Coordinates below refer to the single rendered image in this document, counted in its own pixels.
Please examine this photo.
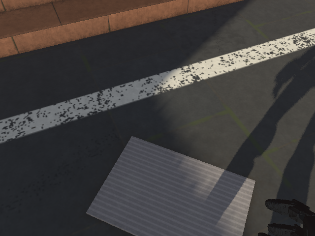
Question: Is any robot right hand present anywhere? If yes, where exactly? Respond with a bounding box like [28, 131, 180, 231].
[258, 199, 315, 236]

